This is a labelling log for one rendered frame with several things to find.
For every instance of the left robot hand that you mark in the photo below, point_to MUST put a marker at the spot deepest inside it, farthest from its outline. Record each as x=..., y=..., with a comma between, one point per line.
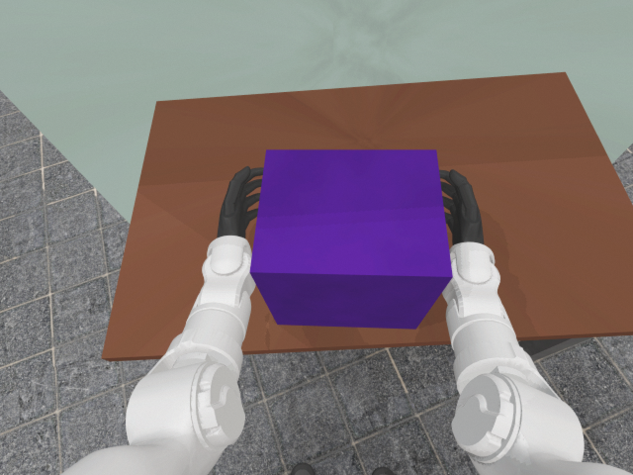
x=234, y=217

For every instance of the table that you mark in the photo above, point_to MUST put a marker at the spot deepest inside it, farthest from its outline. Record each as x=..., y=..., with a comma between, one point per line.
x=554, y=211

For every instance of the right robot forearm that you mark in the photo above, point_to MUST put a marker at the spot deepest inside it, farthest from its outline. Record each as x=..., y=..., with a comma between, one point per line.
x=481, y=334

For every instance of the robot right upper arm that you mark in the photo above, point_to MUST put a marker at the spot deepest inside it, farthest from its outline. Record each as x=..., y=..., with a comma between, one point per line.
x=510, y=428

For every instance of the right robot hand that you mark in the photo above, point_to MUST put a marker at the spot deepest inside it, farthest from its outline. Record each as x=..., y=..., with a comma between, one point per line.
x=465, y=221

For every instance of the carton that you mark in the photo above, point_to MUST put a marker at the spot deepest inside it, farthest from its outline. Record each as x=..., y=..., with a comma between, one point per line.
x=351, y=237

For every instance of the left robot forearm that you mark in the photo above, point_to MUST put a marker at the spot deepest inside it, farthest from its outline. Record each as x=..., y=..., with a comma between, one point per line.
x=217, y=324

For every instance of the robot left upper arm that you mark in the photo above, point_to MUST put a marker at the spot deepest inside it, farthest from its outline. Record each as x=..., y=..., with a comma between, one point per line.
x=179, y=422

